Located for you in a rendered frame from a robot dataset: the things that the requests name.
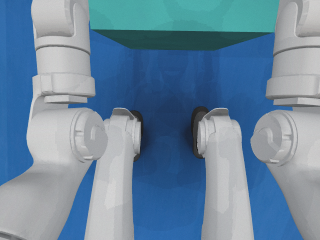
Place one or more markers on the right robot forearm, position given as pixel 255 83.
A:
pixel 295 79

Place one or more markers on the carton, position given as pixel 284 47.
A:
pixel 194 25

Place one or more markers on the left robot shin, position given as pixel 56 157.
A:
pixel 118 111

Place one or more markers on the robot left upper arm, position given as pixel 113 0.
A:
pixel 63 143

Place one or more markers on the left robot forearm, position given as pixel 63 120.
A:
pixel 62 45

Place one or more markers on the right robot foot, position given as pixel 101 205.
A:
pixel 197 115

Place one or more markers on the robot right upper arm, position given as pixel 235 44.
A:
pixel 288 142

